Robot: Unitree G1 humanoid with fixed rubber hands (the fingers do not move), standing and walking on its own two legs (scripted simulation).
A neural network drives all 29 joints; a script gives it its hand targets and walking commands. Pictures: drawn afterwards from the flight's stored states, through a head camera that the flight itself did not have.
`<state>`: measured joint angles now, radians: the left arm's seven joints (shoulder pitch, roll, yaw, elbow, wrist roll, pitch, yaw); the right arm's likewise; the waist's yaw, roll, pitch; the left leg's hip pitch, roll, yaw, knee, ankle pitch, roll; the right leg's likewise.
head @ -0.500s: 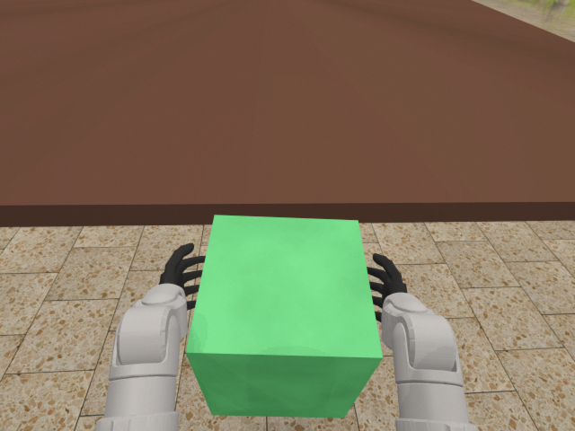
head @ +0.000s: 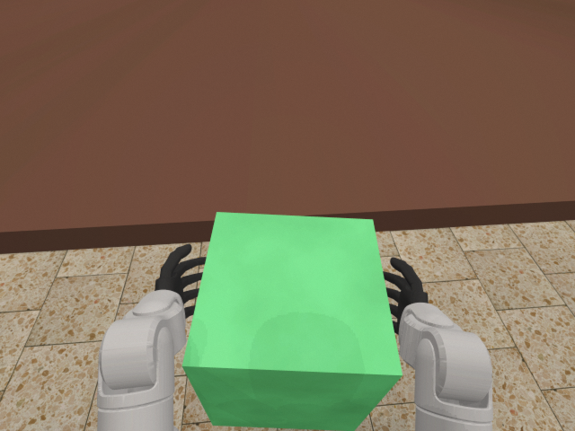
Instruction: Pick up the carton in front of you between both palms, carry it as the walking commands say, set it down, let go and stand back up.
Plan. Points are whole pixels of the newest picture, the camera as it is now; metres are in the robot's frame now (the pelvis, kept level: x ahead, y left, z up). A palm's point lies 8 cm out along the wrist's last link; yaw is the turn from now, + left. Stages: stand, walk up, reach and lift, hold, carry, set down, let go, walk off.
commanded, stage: carry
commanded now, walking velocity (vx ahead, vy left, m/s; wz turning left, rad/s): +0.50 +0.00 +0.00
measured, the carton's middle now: (289, 327) +0.28 +0.00 +0.01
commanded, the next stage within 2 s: none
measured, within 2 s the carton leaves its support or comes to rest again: neither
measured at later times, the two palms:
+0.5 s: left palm (197, 151) +0.61 +0.17 +0.08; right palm (350, 150) +0.62 -0.13 +0.08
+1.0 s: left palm (211, 32) +1.06 +0.20 +0.15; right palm (321, 33) +1.07 -0.10 +0.14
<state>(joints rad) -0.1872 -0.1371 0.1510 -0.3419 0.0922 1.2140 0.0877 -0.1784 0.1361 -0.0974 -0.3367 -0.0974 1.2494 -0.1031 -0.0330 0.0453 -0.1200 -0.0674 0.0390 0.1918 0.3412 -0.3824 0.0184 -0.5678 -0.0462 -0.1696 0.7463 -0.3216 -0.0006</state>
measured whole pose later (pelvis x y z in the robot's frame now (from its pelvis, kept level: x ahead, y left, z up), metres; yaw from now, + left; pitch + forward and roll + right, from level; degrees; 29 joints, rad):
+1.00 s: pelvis +0.72 +0.03 -0.02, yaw +2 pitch +5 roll +0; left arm -0.67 0.00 0.21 -0.16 0.06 1.32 0.11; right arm -0.67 0.03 -0.19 -0.15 -0.06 1.36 -0.13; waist 0.01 -0.01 -0.06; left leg -0.02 0.03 0.22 0.48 -0.51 0.00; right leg -0.58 -0.03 -0.20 0.56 -0.04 -0.07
